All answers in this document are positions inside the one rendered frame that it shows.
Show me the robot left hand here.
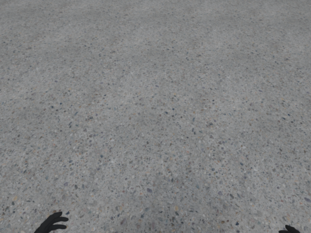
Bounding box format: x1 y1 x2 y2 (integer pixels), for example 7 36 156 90
34 212 69 233

